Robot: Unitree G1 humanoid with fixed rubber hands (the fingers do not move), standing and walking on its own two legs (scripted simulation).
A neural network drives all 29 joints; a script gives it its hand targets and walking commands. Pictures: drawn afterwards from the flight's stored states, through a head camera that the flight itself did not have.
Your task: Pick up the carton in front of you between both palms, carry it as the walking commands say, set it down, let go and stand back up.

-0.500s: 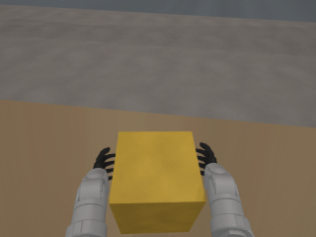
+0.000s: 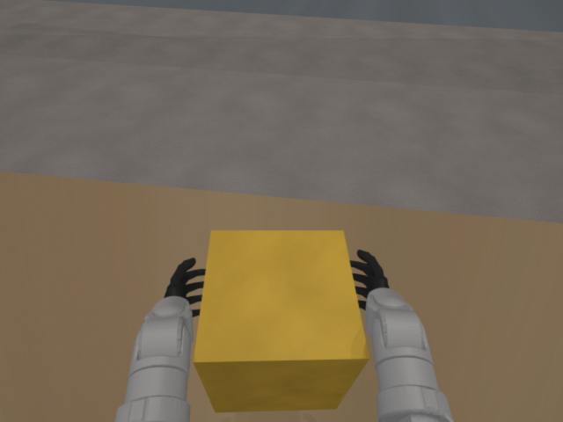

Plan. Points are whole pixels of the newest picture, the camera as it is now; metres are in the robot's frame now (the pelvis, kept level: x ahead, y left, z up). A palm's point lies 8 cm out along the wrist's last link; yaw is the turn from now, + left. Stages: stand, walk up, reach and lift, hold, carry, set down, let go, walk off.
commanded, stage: reach and lift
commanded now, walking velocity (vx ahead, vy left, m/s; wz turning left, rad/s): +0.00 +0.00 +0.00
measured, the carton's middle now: (277, 324) +0.29 +0.00 -0.05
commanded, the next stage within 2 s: hold in 0.36 s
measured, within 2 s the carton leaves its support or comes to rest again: neither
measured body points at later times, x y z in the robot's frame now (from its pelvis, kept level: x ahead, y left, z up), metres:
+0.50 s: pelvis +0.00 +0.00 +0.00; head -0.04 +0.00 +0.45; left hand +0.30 +0.15 +0.03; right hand +0.30 -0.15 +0.04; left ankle +0.02 +0.13 -0.74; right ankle +0.01 -0.13 -0.74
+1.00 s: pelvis -0.01 +0.00 +0.00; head -0.06 +0.00 +0.45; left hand +0.29 +0.15 +0.04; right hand +0.30 -0.15 +0.05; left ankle +0.02 +0.13 -0.74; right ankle +0.01 -0.13 -0.74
